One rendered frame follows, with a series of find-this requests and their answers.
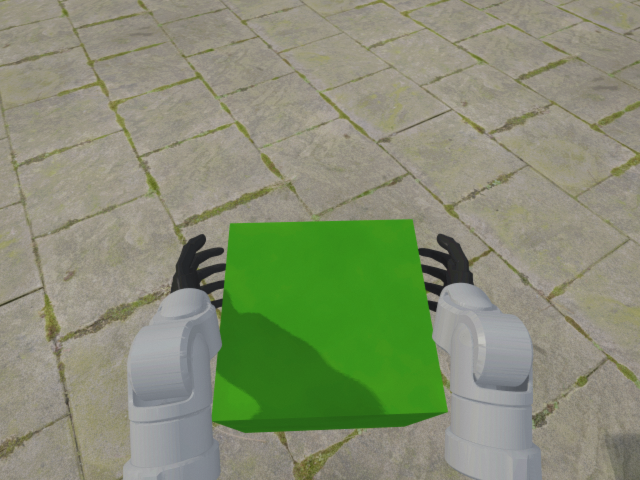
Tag robot left hand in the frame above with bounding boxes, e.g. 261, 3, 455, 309
170, 234, 226, 308

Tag carton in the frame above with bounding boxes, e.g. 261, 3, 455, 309
212, 219, 448, 433

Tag robot right hand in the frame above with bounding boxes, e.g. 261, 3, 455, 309
418, 234, 474, 312

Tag right robot forearm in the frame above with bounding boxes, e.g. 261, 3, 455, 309
432, 283, 542, 480

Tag left robot forearm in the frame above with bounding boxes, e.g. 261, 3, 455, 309
123, 288, 222, 480

